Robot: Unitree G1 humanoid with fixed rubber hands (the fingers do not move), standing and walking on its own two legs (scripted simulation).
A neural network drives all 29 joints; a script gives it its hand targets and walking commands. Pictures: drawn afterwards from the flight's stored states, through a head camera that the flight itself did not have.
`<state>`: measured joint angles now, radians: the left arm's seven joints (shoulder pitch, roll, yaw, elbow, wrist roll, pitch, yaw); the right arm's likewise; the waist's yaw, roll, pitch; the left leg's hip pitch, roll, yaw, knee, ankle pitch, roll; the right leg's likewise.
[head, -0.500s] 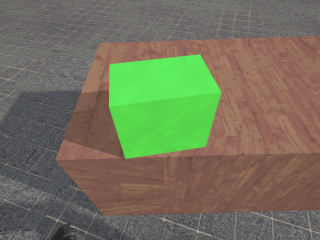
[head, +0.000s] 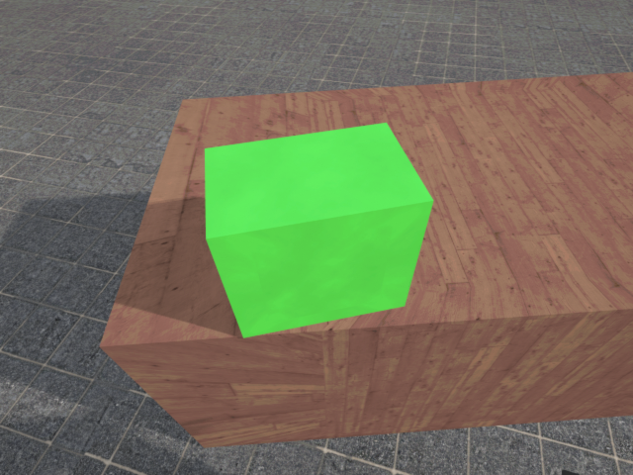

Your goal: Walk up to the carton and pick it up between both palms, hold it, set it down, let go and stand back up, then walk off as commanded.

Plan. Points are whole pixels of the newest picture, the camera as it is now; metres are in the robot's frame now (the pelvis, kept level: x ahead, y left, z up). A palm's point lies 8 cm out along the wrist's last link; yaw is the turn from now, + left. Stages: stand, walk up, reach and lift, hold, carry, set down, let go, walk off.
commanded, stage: walk up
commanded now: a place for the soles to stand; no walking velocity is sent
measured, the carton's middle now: (312, 233) +0.48 +0.03 +0.03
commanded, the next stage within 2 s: none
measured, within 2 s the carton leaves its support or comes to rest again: neither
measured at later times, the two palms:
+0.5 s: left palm out of the picture +0.14 +0.44 -0.10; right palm out of the picture +0.11 -0.20 -0.07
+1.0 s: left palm out of the picture +0.15 +0.34 -0.08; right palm out of the picture +0.13 -0.27 -0.11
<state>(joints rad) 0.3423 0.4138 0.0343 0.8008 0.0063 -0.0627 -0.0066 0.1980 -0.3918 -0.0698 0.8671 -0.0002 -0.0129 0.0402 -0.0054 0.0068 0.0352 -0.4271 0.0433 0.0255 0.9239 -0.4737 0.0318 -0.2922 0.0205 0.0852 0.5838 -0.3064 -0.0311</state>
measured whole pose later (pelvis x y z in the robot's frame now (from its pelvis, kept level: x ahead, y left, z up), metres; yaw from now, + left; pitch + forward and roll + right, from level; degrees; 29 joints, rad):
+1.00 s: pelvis +0.05 +0.04 +0.00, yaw +0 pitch -1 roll +3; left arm 0.22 0.37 0.03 0.80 0.01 0.02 -0.01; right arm 0.23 -0.39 -0.07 0.87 0.00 -0.03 -0.01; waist 0.00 -0.02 0.07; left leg -0.30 -0.02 0.05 0.65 -0.43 0.01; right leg -0.33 0.01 0.06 0.60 -0.26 -0.04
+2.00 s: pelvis +0.09 +0.00 +0.00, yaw +1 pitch +2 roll +2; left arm 0.19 0.39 0.03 0.80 0.01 0.02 -0.06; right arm 0.24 -0.39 -0.06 0.87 0.00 -0.06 -0.03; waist 0.00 -0.03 0.05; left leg -0.30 0.02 0.04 0.61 -0.48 0.03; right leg -0.31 0.04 -0.03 0.60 -0.31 -0.09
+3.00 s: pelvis +0.09 -0.04 -0.01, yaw +3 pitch +0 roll +0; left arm 0.17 0.41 0.04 0.81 0.01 0.08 0.01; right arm 0.12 -0.38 -0.08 0.95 -0.01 -0.09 0.02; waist 0.00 -0.01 0.07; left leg -0.32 0.05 0.01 0.66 -0.34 -0.04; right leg -0.33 -0.01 -0.02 0.66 -0.33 -0.01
